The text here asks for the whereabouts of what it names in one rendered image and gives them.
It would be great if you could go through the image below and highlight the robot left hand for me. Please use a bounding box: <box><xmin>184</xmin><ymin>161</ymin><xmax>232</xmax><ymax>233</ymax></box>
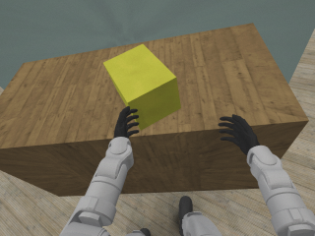
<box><xmin>113</xmin><ymin>106</ymin><xmax>140</xmax><ymax>139</ymax></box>

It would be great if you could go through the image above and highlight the right robot shin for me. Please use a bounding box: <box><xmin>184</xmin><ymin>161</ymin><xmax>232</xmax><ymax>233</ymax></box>
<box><xmin>181</xmin><ymin>211</ymin><xmax>203</xmax><ymax>235</ymax></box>

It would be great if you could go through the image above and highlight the right robot forearm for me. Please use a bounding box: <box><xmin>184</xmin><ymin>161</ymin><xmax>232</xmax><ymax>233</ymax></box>
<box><xmin>246</xmin><ymin>146</ymin><xmax>315</xmax><ymax>236</ymax></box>

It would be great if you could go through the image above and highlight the pedestal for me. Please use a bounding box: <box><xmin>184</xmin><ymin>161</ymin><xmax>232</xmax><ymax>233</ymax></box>
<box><xmin>0</xmin><ymin>23</ymin><xmax>309</xmax><ymax>197</ymax></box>

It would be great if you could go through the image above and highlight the carton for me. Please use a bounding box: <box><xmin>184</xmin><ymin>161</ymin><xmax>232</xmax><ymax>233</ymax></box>
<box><xmin>103</xmin><ymin>44</ymin><xmax>181</xmax><ymax>131</ymax></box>

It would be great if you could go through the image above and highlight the robot right hand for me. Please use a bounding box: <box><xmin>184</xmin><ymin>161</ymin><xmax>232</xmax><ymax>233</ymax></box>
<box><xmin>218</xmin><ymin>114</ymin><xmax>260</xmax><ymax>155</ymax></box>

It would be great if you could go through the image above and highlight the robot left upper arm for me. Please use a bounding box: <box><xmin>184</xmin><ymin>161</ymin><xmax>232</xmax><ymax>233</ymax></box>
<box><xmin>61</xmin><ymin>221</ymin><xmax>110</xmax><ymax>236</ymax></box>

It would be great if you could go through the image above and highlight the right robot thigh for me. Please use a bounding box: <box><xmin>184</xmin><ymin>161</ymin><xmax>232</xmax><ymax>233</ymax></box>
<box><xmin>183</xmin><ymin>214</ymin><xmax>222</xmax><ymax>236</ymax></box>

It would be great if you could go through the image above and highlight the left robot forearm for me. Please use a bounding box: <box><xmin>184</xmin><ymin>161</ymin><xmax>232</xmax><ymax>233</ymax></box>
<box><xmin>59</xmin><ymin>137</ymin><xmax>134</xmax><ymax>236</ymax></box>

